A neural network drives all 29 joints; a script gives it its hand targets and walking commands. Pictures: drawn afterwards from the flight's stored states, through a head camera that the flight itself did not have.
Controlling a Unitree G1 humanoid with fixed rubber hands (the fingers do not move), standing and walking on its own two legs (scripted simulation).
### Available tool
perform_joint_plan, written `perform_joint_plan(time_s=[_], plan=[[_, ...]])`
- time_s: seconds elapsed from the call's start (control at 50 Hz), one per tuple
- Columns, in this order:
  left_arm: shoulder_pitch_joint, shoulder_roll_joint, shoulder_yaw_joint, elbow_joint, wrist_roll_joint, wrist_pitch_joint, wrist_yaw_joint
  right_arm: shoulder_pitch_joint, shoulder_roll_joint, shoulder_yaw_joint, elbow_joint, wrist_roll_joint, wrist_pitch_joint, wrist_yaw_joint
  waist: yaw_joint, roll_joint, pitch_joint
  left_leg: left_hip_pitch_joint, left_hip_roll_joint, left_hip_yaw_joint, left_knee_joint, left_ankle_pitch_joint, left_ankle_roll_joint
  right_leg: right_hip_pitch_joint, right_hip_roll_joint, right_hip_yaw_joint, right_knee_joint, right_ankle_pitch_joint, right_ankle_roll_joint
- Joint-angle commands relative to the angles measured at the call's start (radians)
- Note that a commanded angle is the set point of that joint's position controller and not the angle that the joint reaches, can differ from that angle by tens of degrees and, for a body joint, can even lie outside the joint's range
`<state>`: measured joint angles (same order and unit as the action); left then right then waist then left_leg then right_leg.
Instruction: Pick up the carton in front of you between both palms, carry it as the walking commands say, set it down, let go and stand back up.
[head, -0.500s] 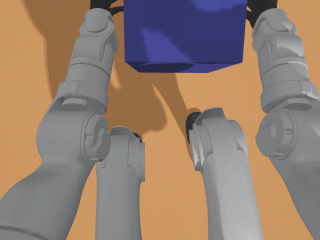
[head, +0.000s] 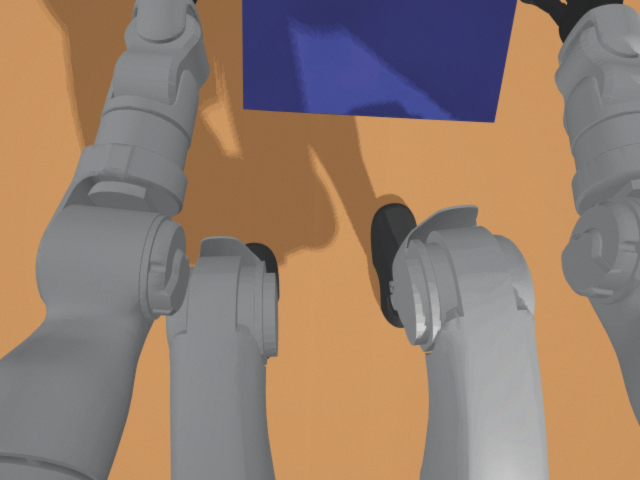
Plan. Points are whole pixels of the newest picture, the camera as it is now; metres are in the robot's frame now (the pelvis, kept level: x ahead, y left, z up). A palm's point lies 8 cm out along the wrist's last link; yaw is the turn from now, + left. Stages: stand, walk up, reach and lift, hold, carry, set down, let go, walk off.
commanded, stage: set down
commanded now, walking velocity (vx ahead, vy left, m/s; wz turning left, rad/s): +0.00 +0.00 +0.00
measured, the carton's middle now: (362, 16) +0.51 -0.10 -0.25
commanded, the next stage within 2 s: let go in 1.12 s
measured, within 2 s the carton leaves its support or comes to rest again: neither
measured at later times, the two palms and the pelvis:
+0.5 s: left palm out of the picture +0.56 +0.06 -0.04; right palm out of the picture +0.49 -0.31 -0.04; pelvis +0.01 +0.00 +0.07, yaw -1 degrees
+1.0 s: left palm out of the picture +0.56 +0.07 +0.10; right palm out of the picture +0.49 -0.32 +0.11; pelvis +0.03 -0.01 +0.20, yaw -2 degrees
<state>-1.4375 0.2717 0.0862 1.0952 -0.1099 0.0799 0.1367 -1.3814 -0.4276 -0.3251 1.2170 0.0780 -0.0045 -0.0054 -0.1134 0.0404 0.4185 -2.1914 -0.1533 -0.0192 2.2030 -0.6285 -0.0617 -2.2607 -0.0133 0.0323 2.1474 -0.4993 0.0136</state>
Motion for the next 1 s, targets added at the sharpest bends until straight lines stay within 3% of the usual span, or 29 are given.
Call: perform_joint_plan(time_s=[0.0,0.08,0.22,0.32,0.44,0.64,0.76,0.98], plan=[[-0.273,0.057,-0.052,-0.164,-0.053,-0.025,0.003,-0.264,-0.165,0.066,-0.130,0.099,-0.035,0.002,-0.073,0.043,-1.181,0.385,0.056,0.060,-0.168,0.282,-0.007,0.653,-0.007,-0.027,-0.117,0.417,-0.003],[-0.248,0.087,-0.052,-0.250,-0.064,-0.013,0.015,-0.220,-0.194,0.088,-0.181,0.143,-0.017,0.006,-0.069,0.035,-1.344,0.447,0.056,0.090,-0.160,0.290,-0.005,0.784,0.001,-0.033,-0.127,0.461,0.004],[-0.163,0.087,0.003,-0.411,-0.032,0.055,0.044,-0.139,-0.188,0.065,-0.369,0.105,0.063,-0.017,-0.068,-0.015,-1.579,0.502,0.023,0.132,-0.252,0.199,0.012,0.997,0.034,-0.072,-0.226,0.419,0.006],[-0.091,0.053,0.088,-0.313,0.032,0.091,0.033,-0.100,-0.107,0.047,-0.365,0.048,0.112,-0.013,-0.030,-0.056,-1.349,0.393,0.017,0.132,-0.352,0.094,0.026,0.866,0.041,-0.075,-0.331,0.282,0.020],[-0.048,0.037,0.148,-0.239,0.087,0.071,0.014,-0.066,-0.061,0.036,-0.351,0.014,0.105,0.001,-0.004,-0.080,-1.305,0.360,0.018,0.119,-0.442,0.108,0.026,0.844,0.048,-0.071,-0.411,0.287,0.030],[-0.012,0.013,0.110,-0.393,0.081,0.093,0.014,0.022,-0.091,-0.015,-0.459,-0.011,0.131,0.023,-0.048,-0.009,-1.537,0.588,0.012,0.118,-0.598,0.209,0.007,0.998,0.067,-0.100,-0.554,0.409,0.024],[0.046,0.003,0.113,-0.466,0.089,0.119,0.012,0.069,-0.084,-0.018,-0.520,-0.006,0.159,0.048,-0.032,0.005,-1.571,0.691,0.014,0.115,-0.708,0.271,0.004,1.093,0.075,-0.101,-0.655,0.470,0.023],[0.162,-0.020,0.148,-0.428,0.118,0.096,-0.020,0.152,-0.040,-0.037,-0.496,-0.047,0.134,0.071,-0.012,-0.039,-1.470,0.779,0.027,0.087,-0.942,0.329,0.002,1.258,0.071,-0.076,-0.877,0.529,0.025]])
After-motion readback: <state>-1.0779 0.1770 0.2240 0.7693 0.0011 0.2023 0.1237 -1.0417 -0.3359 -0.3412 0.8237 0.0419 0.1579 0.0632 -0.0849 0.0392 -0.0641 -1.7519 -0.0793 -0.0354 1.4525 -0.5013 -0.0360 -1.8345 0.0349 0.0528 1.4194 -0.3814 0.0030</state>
